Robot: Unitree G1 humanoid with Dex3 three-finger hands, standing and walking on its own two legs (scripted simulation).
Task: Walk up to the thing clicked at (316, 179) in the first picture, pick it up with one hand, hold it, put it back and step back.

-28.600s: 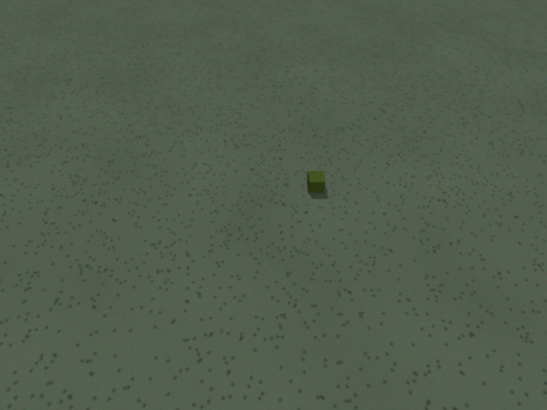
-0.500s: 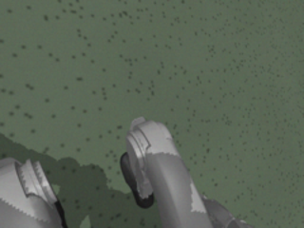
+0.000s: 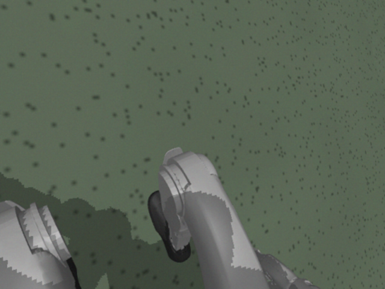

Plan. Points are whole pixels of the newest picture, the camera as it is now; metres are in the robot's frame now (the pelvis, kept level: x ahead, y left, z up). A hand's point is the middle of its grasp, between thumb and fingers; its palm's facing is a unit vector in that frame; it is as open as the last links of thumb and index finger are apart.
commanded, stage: open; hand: left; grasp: from above
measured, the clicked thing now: out of the picture +0.43 +0.38 -0.27
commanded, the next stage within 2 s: withdraw in 0.28 s
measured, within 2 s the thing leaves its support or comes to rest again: neither
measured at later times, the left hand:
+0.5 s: hand out of the picture +0.43 +0.38 -0.24, palm faces -0.33 -0.28 -0.90, open 14.3 cm
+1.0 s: hand out of the picture +0.40 +0.41 -0.08, palm faces -0.52 -0.14 -0.84, open 13.9 cm
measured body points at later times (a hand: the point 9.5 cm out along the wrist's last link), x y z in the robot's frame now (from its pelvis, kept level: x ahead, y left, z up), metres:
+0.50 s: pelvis +0.00 +0.00 +0.00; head +0.28 +0.13 +0.33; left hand +0.45 +0.39 -0.18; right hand +0.06 -0.25 -0.05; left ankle +0.06 +0.14 -0.28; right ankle +0.11 -0.13 -0.28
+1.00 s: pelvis -0.01 -0.01 +0.04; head +0.21 +0.10 +0.42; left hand +0.42 +0.41 -0.03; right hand +0.15 -0.26 -0.06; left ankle +0.06 +0.14 -0.28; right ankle +0.11 -0.13 -0.28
